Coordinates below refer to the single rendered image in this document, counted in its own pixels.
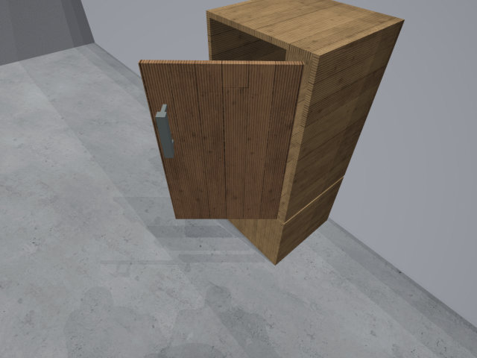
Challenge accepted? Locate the cupboard door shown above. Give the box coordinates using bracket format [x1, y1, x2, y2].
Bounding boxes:
[138, 60, 305, 219]

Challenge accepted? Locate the handle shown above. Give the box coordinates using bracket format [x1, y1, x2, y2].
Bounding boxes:
[155, 104, 174, 158]

